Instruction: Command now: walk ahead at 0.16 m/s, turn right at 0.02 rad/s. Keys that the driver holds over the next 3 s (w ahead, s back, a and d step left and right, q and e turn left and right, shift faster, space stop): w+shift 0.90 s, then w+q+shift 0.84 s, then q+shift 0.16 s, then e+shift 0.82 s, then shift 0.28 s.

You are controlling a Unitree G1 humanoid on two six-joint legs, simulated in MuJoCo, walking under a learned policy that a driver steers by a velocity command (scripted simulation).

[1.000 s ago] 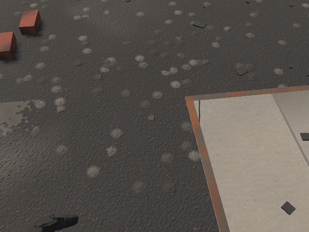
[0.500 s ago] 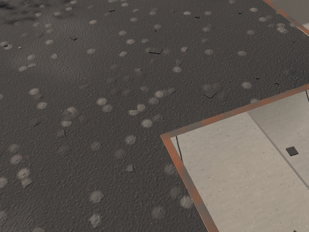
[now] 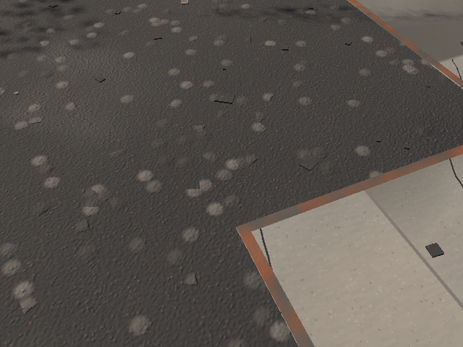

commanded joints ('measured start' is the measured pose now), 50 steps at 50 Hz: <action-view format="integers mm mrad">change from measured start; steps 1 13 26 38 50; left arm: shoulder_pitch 62 46 -195 139 104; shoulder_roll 130 215 138 234 168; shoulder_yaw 40 66 10 39 24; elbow -56 -32 -132 -37 106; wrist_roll -13 26 32 29 8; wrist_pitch -12 -88 -55 -68 -147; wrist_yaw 3 -34 -72 -21 -33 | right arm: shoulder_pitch -5 168 323 325 -10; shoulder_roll -98 -153 -164 -270 -109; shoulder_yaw -33 -53 -28 -35 22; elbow -61 -13 72 175 2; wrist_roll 14 -40 -4 -23 -16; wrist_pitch -10 -25 -78 -56 -19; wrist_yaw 1 56 33 -8 64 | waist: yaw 13 -83 -35 215 -17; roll -64 -105 27 106 -48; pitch -39 -1 120 -190 162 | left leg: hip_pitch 85 350 251 290 -418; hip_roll -5 -72 195 203 115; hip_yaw -12 172 -216 55 -56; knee -10 -2 -550 210 460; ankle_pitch -250 0 -119 1075 187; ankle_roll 56 37 203 121 67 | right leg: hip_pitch -118 -214 -678 260 -38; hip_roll -70 -143 -169 -13 -209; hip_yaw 99 88 -93 -173 -54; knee -182 -242 381 -38 -579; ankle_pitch -251 69 328 177 198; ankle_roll -75 -133 2 -168 -137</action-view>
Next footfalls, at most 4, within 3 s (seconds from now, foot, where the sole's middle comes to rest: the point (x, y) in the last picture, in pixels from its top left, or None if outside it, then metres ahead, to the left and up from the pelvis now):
0.28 left None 0.17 0.17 -0.76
0.76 right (259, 319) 0.60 -0.03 -0.76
1.24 left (206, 203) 1.04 0.14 -0.76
1.66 right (210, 118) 1.51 0.14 -0.76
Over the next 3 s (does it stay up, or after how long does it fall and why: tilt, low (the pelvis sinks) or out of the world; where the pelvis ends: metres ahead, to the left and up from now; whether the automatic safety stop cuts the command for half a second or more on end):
stays up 1.68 0.41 0.00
